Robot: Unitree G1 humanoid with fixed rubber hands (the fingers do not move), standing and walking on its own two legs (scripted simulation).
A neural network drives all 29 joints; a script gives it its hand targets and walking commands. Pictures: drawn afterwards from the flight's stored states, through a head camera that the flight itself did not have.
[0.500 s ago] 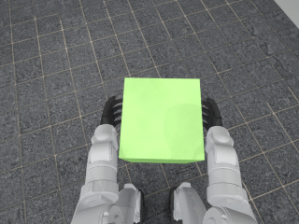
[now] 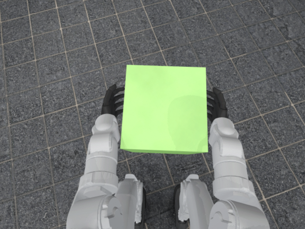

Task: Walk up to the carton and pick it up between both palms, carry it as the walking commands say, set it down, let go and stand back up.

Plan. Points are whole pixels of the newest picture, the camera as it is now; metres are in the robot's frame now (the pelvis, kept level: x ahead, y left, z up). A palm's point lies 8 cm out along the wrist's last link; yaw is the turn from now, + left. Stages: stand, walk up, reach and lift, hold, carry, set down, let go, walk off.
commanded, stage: set down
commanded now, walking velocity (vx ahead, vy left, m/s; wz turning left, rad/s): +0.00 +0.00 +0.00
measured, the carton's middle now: (162, 117) +0.43 +0.00 -0.13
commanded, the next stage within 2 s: none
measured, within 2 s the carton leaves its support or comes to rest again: neither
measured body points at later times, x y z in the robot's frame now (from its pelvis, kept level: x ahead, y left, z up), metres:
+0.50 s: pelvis -0.02 +0.00 -0.08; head +0.23 +0.01 +0.30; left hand +0.45 +0.15 -0.16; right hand +0.45 -0.14 -0.16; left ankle +0.07 +0.11 -0.57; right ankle +0.08 -0.11 -0.57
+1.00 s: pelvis -0.03 -0.01 -0.14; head +0.27 +0.00 +0.20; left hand +0.48 +0.15 -0.25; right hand +0.47 -0.15 -0.25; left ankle +0.07 +0.11 -0.57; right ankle +0.08 -0.11 -0.57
